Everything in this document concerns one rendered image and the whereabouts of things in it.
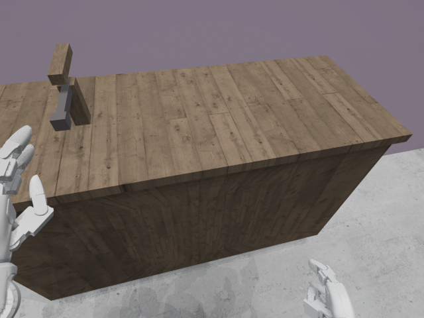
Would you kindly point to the left robot forearm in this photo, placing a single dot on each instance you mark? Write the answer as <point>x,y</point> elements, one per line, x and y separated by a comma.
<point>10,295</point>

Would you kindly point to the counter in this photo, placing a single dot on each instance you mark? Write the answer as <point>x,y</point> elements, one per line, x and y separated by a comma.
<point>166,169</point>

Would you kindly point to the robot left hand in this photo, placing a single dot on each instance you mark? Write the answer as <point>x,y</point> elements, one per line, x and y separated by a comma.
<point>15,155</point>

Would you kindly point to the tap lever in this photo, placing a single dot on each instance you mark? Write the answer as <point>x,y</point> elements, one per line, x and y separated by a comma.
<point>60,119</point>

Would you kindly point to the robot right hand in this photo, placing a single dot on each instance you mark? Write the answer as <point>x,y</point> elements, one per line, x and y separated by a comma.
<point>334,299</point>

